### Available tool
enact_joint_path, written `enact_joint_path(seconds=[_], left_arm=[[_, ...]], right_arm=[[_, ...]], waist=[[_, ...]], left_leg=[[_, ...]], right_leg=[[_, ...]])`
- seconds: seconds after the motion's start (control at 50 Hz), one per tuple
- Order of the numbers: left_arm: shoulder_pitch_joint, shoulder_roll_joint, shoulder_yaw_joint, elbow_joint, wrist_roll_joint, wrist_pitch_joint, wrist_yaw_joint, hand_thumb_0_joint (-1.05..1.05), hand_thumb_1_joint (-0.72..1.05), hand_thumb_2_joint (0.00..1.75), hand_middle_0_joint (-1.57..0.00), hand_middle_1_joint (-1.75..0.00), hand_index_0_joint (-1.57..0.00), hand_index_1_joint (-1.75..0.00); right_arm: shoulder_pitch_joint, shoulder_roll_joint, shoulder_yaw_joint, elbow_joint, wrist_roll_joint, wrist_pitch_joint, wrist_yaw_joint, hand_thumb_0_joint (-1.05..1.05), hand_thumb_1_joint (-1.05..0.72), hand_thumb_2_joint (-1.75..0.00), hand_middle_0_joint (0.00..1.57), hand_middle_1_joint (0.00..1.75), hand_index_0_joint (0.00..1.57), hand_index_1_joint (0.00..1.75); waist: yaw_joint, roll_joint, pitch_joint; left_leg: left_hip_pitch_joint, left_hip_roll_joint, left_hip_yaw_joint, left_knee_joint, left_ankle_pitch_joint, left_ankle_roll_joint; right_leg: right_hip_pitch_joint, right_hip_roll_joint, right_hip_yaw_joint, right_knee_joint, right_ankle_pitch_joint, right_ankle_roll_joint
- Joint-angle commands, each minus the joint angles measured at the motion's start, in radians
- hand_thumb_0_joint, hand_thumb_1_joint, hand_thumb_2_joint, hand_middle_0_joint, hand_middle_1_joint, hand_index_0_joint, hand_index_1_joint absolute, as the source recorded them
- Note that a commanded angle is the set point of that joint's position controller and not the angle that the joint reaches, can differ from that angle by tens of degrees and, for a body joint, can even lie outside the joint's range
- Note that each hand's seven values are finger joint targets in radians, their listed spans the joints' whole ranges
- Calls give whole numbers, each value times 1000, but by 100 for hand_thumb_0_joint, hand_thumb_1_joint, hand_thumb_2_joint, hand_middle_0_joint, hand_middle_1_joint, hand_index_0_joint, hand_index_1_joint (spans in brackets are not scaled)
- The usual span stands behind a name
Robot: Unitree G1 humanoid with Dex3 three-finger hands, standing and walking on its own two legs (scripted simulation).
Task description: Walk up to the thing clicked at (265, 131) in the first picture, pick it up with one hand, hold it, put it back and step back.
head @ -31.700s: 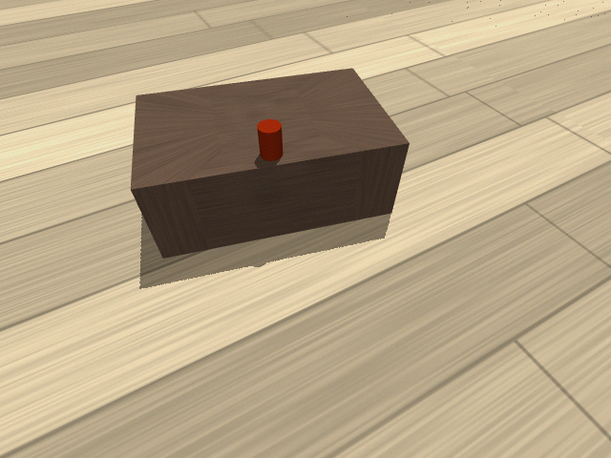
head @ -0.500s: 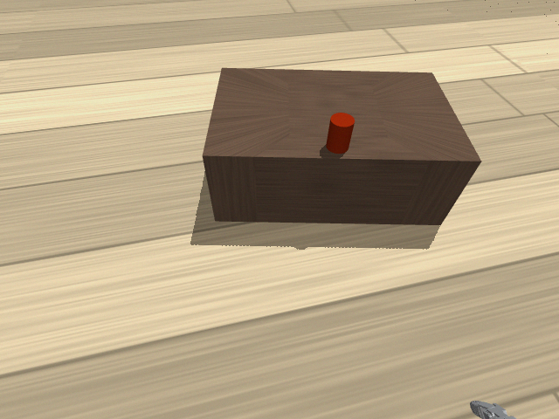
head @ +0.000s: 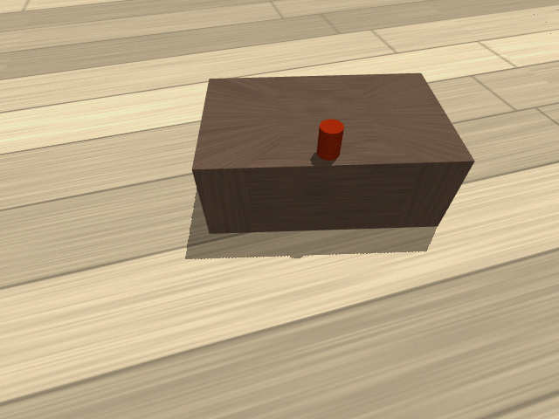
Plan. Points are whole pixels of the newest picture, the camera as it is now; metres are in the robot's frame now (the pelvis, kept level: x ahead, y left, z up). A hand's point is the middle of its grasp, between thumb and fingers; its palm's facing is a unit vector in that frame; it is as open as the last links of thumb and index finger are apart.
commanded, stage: step back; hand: right
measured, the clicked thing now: (329, 140) +1.07 -0.21 -0.31
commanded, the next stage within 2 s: stand in 0.28 s
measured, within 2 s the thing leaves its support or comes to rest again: neither
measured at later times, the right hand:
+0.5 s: hand out of the picture +0.14 -0.24 -0.13, palm faces -0.01 +0.93 -0.36, open 7.4 cm
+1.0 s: hand out of the picture +0.07 -0.25 -0.14, palm faces -0.04 +0.94 -0.33, open 7.4 cm
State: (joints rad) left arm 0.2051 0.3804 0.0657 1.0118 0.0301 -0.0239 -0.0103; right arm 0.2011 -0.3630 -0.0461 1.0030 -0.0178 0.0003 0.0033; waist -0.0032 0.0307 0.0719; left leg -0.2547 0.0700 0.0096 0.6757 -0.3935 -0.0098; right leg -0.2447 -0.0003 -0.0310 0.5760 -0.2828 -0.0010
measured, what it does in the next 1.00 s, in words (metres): stands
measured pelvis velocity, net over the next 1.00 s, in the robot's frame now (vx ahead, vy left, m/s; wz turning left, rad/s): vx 0.00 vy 0.00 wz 0.01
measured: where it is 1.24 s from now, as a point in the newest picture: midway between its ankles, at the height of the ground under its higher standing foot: outside the picture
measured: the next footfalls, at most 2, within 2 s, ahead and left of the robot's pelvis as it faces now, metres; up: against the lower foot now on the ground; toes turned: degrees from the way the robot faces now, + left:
none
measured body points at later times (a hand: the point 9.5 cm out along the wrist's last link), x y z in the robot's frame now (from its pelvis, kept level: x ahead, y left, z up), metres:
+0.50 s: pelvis +0.03 +0.01 +0.01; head +0.05 +0.02 +0.46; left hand +0.15 +0.31 -0.11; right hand +0.14 -0.29 -0.11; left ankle +0.01 +0.14 -0.73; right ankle +0.02 -0.12 -0.73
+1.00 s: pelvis +0.00 +0.00 +0.02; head +0.02 +0.01 +0.47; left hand +0.06 +0.31 -0.11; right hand +0.08 -0.29 -0.11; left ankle +0.01 +0.14 -0.73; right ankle +0.02 -0.12 -0.73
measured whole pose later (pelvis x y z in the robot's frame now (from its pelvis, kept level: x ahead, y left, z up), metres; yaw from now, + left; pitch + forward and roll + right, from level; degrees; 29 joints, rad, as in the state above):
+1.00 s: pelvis +0.00 +0.00 +0.02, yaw +1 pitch -2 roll +0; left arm 0.12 0.36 0.01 1.16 0.01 -0.01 -0.01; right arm 0.11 -0.34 -0.01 1.15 -0.01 -0.01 0.02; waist 0.00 0.00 0.07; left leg -0.11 0.03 0.02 0.31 -0.17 -0.02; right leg -0.12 -0.03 -0.03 0.31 -0.16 0.02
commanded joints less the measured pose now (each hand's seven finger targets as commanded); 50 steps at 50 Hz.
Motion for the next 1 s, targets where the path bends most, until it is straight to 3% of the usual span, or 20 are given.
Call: enact_joint_path(seconds=[0.0,0.02,0.06,0.08,0.1,0.12,0.14,0.16,0.22,0.24,0.26,0.38,0.54,0.68,0.78,0.82,0.98], left_arm=[[-134,276,48,-97,2,-21,17,0,90,90,-20,-30,-20,-30],[-142,253,43,-99,-2,-21,19,0,90,90,-20,-30,-20,-30],[-136,232,35,-83,-5,-24,20,0,90,90,-20,-30,-20,-30],[-149,233,34,-81,-8,-21,18,0,90,90,-20,-30,-20,-30],[-143,221,33,-84,-16,-18,18,0,90,90,-20,-30,-20,-30],[-133,207,31,-84,-23,-14,19,0,90,90,-20,-30,-20,-30],[-138,193,26,-84,-27,-9,18,0,90,90,-20,-30,-20,-30],[-125,195,31,-67,-28,-7,20,0,90,90,-20,-30,-20,-30],[-147,209,30,-47,-22,-10,26,0,90,90,-20,-30,-20,-30],[-154,211,31,-50,-23,-9,27,0,90,90,-20,-30,-20,-30],[-126,162,3,-20,-42,-3,22,0,90,90,-20,-30,-20,-30],[-186,174,-7,5,-31,-3,19,0,90,90,-20,-30,-20,-30],[-202,174,-19,43,-28,-13,14,0,90,90,-20,-30,-20,-30],[-196,176,-24,67,-24,-15,14,0,90,90,-20,-30,-20,-30],[-187,190,-20,79,-20,-12,12,0,90,90,-20,-30,-20,-30],[-174,191,-22,81,-18,-11,11,0,90,90,-20,-30,-20,-30],[-153,185,-28,78,-23,-18,11,0,90,90,-20,-30,-20,-30]], right_arm=[[-28,-189,-38,-63,7,-27,-13,0,-90,-90,20,30,20,30],[-26,-182,-33,-52,9,-32,-12,0,-90,-90,20,30,20,30],[-11,-166,-29,-27,7,-40,-13,0,-90,-90,20,30,20,30],[15,-167,-31,-15,2,-44,-16,0,-90,-90,20,30,20,30],[36,-180,-36,-5,-2,-48,-21,0,-90,-90,20,30,20,30],[36,-203,-43,-3,-4,-52,-24,0,-90,-90,20,30,20,30],[17,-214,-43,-1,-2,-54,-25,0,-90,-90,20,30,20,30],[-59,-248,-43,-16,4,-53,-22,0,-90,-90,20,30,20,30],[-71,-213,-35,-8,7,-47,-28,0,-90,-90,20,30,20,30],[-54,-214,-36,-3,7,-46,-32,0,-90,-90,20,30,20,30],[-78,-210,-19,-1,9,-49,-29,0,-90,-90,20,30,20,30],[-134,-201,-10,15,14,-47,-25,0,-90,-90,20,30,20,30],[-175,-198,-5,38,17,-41,-15,0,-90,-90,20,30,20,30],[-195,-192,-3,55,13,-35,-7,0,-90,-90,20,30,20,30],[-181,-187,-1,71,7,-31,-1,0,-90,-90,20,30,20,30],[-173,-192,-3,75,6,-30,1,0,-90,-90,20,30,20,30],[-152,-198,-1,83,5,-39,-3,0,-90,-90,20,30,20,30]], waist=[[-8,-149,-14],[-14,-146,-25],[-11,-173,-74],[-23,-171,-109],[-18,-142,-147],[-6,-105,-187],[10,-58,-189],[34,-21,-163],[19,-7,-189],[11,10,-189],[19,39,-159],[10,12,-163],[1,-24,-157],[-1,-19,-105],[-1,-28,-49],[1,-28,-45],[4,-15,-124]], left_leg=[[-60,-25,-35,57,-146,11],[-56,-28,-20,-20,-89,18],[-13,-30,0,-126,92,20],[52,-23,-3,-199,231,20],[111,0,-39,-222,391,33],[148,50,-94,-208,540,63],[101,97,-146,-228,569,93],[79,103,-145,-182,584,108],[82,50,-45,-131,707,65],[65,43,-35,-131,715,59],[88,62,-83,-214,667,53],[164,74,-80,-269,659,32],[213,72,-63,-340,553,25],[189,63,-61,-397,378,16],[145,51,-70,-432,191,15],[133,51,-75,-434,156,19],[161,68,-76,-416,319,20]], right_leg=[[-59,-320,371,-256,-38,-224],[-15,-269,282,-216,64,-181],[45,-221,191,-153,269,-123],[48,-205,157,-106,385,-104],[53,-178,125,-47,445,-75],[54,-137,87,4,441,-49],[74,-99,61,11,327,-29],[85,-84,30,-16,264,-24],[153,-119,52,-16,457,-49],[167,-123,49,-2,471,-57],[145,-126,88,-55,457,-42],[183,-124,75,-134,447,-27],[202,-136,84,-238,427,-16],[163,-137,89,-306,274,-8],[95,-131,100,-350,49,-5],[77,-132,105,-361,5,-6],[148,-142,104,-312,211,-11]])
